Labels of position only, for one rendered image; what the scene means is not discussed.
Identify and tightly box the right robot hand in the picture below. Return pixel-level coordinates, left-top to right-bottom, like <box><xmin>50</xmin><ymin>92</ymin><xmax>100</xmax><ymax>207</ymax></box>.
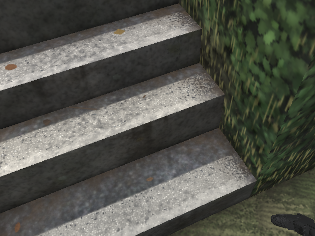
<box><xmin>271</xmin><ymin>213</ymin><xmax>315</xmax><ymax>236</ymax></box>

